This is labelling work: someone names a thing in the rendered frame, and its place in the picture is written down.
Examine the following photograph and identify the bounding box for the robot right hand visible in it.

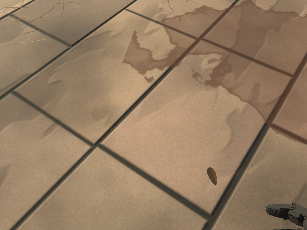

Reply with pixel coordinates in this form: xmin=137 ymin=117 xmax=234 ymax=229
xmin=266 ymin=202 xmax=307 ymax=230

